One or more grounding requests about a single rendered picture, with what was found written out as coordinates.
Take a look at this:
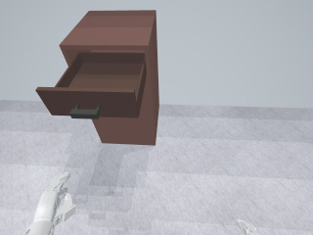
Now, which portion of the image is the right robot hand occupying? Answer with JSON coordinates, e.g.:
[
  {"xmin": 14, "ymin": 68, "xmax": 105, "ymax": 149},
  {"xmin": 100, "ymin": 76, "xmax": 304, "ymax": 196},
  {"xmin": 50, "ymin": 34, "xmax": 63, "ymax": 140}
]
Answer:
[{"xmin": 236, "ymin": 218, "xmax": 262, "ymax": 235}]

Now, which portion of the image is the drawer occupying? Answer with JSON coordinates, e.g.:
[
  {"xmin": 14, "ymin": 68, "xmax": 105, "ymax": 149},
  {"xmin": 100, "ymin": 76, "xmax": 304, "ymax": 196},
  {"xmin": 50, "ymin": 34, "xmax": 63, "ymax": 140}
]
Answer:
[{"xmin": 35, "ymin": 52, "xmax": 147, "ymax": 118}]

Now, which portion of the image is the handle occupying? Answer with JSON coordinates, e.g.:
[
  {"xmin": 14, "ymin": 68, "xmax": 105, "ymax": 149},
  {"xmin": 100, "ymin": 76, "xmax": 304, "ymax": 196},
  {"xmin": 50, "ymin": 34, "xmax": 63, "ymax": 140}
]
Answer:
[{"xmin": 69, "ymin": 104, "xmax": 102, "ymax": 119}]

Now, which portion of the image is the left robot forearm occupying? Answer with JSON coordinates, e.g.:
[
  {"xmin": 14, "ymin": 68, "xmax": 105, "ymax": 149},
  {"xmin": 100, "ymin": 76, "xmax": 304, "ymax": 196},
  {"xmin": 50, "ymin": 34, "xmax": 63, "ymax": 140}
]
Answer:
[{"xmin": 23, "ymin": 220, "xmax": 55, "ymax": 235}]

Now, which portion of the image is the cabinet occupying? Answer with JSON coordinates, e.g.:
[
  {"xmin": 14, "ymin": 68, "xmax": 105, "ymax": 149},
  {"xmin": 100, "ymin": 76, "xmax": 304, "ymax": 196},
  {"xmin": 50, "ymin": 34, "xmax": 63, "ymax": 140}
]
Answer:
[{"xmin": 59, "ymin": 10, "xmax": 159, "ymax": 146}]

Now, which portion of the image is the left robot hand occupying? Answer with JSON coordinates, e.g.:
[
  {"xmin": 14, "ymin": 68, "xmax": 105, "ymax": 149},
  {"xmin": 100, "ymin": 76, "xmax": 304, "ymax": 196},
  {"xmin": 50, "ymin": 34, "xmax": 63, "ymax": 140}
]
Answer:
[{"xmin": 32, "ymin": 171, "xmax": 75, "ymax": 227}]

